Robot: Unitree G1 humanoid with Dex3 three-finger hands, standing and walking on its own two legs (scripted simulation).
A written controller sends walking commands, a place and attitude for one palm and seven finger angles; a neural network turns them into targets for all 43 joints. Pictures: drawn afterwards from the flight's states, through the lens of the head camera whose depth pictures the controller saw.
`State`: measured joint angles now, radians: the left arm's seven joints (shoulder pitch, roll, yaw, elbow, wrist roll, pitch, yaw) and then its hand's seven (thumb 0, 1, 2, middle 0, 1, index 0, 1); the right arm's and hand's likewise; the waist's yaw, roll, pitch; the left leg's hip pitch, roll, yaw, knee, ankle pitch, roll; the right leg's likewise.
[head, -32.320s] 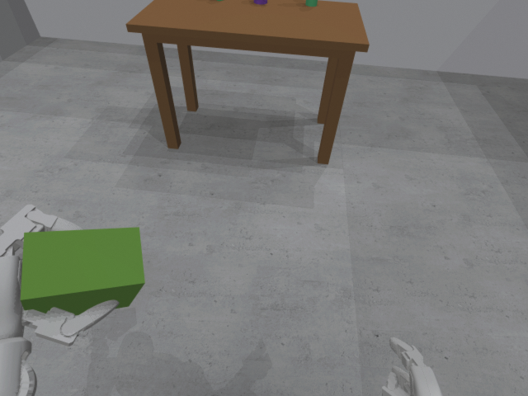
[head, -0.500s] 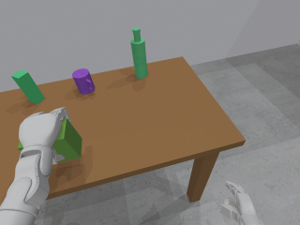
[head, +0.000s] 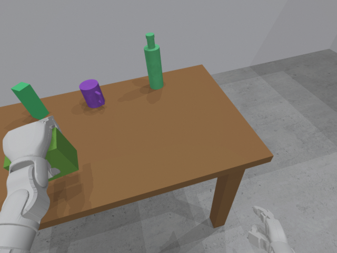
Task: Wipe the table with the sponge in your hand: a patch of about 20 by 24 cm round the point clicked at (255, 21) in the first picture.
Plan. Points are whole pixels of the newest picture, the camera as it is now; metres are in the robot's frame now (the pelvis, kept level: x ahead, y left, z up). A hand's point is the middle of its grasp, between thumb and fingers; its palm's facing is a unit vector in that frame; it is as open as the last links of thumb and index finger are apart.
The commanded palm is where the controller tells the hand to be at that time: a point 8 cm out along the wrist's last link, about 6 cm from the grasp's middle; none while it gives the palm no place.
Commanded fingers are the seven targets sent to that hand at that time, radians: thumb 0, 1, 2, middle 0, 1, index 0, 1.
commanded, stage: move the sponge above the wiping area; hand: left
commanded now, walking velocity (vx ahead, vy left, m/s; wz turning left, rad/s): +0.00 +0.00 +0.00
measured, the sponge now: (48, 161) +0.28 +0.35 +0.07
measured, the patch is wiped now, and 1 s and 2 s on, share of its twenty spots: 0.00 0.00 0.00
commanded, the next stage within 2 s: lower the sponge onto the table in 1.00 s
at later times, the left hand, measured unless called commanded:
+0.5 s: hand (44, 152) +0.28 +0.35 +0.10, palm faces +0.08 -0.03 -1.00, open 10.4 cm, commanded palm +0.25 +0.31 +0.14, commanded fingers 0.00 0.10 1.30 -1.20 -1.60 -1.20 -1.60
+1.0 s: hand (48, 163) +0.27 +0.34 +0.07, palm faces -0.09 -0.09 -0.99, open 10.4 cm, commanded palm +0.25 +0.32 +0.14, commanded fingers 0.00 0.10 1.30 -1.20 -1.60 -1.20 -1.60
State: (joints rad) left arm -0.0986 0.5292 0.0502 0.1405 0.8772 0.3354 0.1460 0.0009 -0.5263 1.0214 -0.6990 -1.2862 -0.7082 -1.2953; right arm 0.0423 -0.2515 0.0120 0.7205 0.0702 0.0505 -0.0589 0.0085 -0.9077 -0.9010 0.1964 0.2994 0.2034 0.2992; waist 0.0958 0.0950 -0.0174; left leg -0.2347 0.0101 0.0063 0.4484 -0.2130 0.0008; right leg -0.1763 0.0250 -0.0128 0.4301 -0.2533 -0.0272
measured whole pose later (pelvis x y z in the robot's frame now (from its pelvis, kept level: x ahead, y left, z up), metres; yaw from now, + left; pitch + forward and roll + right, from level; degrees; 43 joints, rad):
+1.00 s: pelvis +0.01 +0.00 +0.00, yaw +1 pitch +1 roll +0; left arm -0.09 0.55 0.00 0.20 0.84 0.47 -0.03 0.00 -0.51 1.02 -0.70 -1.31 -0.71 -1.32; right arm 0.04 -0.29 0.03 0.67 0.09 0.09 -0.05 0.01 -0.91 -0.90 0.20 0.30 0.20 0.30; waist 0.06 0.11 -0.02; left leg -0.25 0.00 -0.01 0.45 -0.22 0.01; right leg -0.18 0.02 -0.03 0.43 -0.27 -0.02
